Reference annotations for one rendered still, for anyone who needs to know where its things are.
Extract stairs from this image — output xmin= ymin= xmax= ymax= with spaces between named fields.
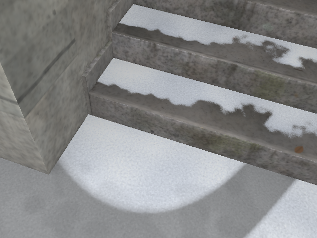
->
xmin=88 ymin=0 xmax=317 ymax=185

